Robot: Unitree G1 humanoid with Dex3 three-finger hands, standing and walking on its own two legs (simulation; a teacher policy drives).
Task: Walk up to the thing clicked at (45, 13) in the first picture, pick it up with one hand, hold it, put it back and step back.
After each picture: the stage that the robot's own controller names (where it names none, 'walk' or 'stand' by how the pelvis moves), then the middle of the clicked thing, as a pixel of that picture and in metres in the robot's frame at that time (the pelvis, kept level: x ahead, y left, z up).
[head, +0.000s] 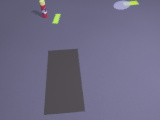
stand; (43, 9) +2.07 +0.63 -0.65
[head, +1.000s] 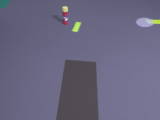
walk; (65, 15) +1.99 +0.24 -0.63
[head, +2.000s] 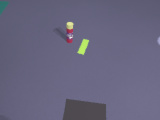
walk; (69, 33) +1.42 +0.17 -0.64
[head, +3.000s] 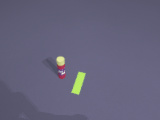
walk; (61, 68) +0.95 +0.21 -0.65
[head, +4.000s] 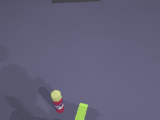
walk; (58, 102) +0.62 +0.23 -0.63
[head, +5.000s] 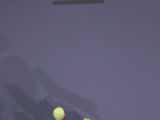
stand; (60, 119) +0.46 +0.21 -0.63
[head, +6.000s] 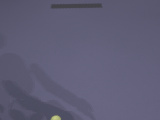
stand; out of the picture +0.42 +0.21 -0.66
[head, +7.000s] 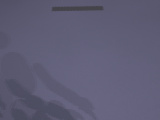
stand; out of the picture +0.39 +0.21 -0.66
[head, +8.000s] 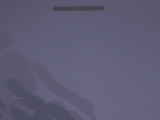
stand; out of the picture +0.39 +0.21 -0.66
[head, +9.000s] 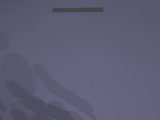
stand; out of the picture +0.39 +0.21 -0.66
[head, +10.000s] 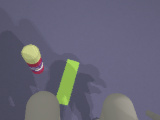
go down; (34, 61) +0.47 +0.22 -0.34
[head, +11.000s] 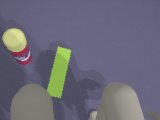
go down; (19, 49) +0.47 +0.25 -0.26
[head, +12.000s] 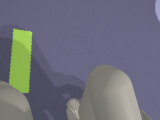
close in; out of the picture +0.45 +0.30 -0.16
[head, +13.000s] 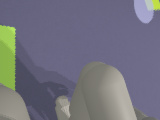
close; out of the picture +0.44 +0.31 -0.16
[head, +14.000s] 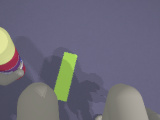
lift; (6, 60) +0.36 +0.26 -0.01
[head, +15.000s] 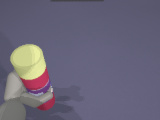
hold; (38, 83) +0.32 +0.16 +0.09
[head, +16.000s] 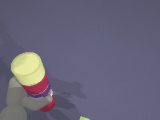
hold; (38, 87) +0.31 +0.16 +0.05
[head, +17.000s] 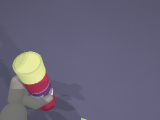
hold; (39, 86) +0.32 +0.16 +0.05
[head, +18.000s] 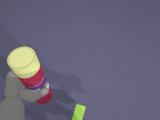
crouch; (34, 80) +0.35 +0.17 +0.01
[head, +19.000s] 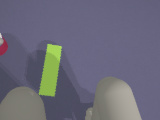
lower; out of the picture +0.48 +0.26 -0.04
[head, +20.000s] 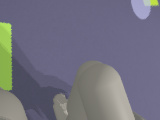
lower; out of the picture +0.44 +0.32 -0.16
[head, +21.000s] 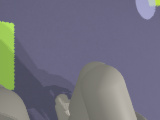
lower; out of the picture +0.43 +0.33 -0.16
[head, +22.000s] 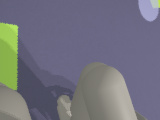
lower; out of the picture +0.42 +0.32 -0.16
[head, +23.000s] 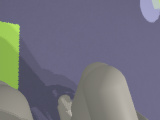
lower; out of the picture +0.42 +0.31 -0.16
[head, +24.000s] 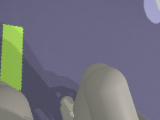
open; out of the picture +0.43 +0.31 -0.16
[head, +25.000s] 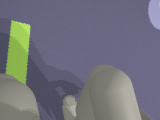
stand; out of the picture +0.43 +0.30 -0.17
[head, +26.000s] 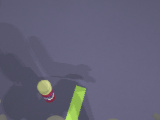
stand; (47, 92) +0.43 +0.21 -0.48
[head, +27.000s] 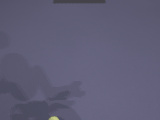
stand; out of the picture +0.40 +0.20 -0.60
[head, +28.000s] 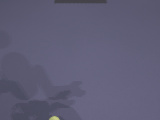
stand; out of the picture +0.40 +0.20 -0.60
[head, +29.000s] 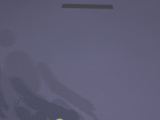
stand; out of the picture +0.40 +0.19 -0.64
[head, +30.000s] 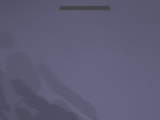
stand; out of the picture +0.40 +0.20 -0.66
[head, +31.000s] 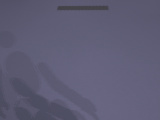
stand; out of the picture +0.38 +0.21 -0.66
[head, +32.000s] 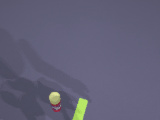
walk; (55, 102) +0.46 +0.16 -0.64
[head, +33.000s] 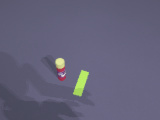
walk; (61, 70) +0.77 +0.21 -0.64
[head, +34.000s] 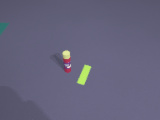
walk; (67, 62) +1.06 +0.21 -0.64
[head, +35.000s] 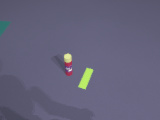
stand; (68, 65) +0.99 +0.19 -0.65
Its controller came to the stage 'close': yes
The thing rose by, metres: 0.69
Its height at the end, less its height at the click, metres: +0.00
